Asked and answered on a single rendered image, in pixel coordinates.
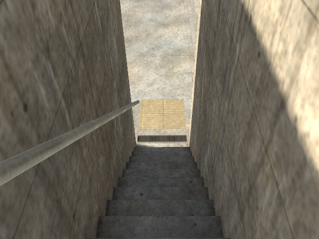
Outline stairs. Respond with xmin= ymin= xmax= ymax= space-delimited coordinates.
xmin=89 ymin=143 xmax=230 ymax=239

